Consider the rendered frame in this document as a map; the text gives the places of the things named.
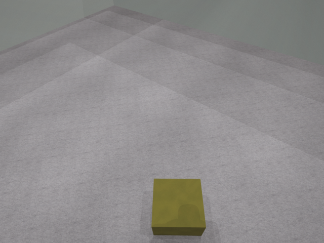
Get carton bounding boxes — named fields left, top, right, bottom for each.
left=151, top=179, right=206, bottom=236

